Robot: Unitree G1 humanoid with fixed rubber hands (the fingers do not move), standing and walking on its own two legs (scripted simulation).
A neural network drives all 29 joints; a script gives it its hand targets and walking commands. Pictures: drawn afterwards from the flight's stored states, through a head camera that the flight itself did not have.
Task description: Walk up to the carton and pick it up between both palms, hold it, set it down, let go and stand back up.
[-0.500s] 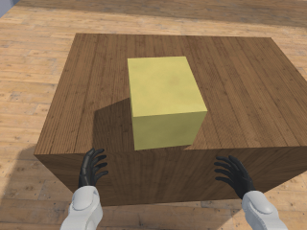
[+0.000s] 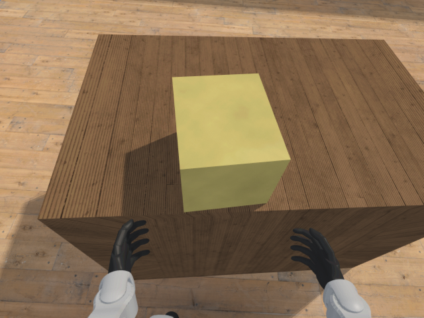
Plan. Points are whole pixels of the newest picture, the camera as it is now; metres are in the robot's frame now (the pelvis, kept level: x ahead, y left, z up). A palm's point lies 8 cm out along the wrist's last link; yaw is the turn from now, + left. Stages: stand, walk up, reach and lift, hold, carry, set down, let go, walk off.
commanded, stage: set down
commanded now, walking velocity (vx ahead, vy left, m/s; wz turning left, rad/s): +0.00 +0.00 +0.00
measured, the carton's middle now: (221, 142) +0.45 +0.01 +0.03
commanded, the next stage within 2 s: let go in 0.54 s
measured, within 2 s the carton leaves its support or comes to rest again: neither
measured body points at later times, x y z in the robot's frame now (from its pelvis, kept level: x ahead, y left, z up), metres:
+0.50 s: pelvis +0.00 +0.00 +0.00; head +0.05 +0.02 +0.45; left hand +0.20 +0.17 -0.07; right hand +0.22 -0.17 -0.08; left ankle +0.04 +0.14 -0.74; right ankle +0.02 -0.10 -0.74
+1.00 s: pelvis +0.00 +0.00 +0.00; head +0.06 +0.02 +0.44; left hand +0.19 +0.17 -0.09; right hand +0.21 -0.17 -0.10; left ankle +0.04 +0.14 -0.74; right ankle +0.02 -0.10 -0.74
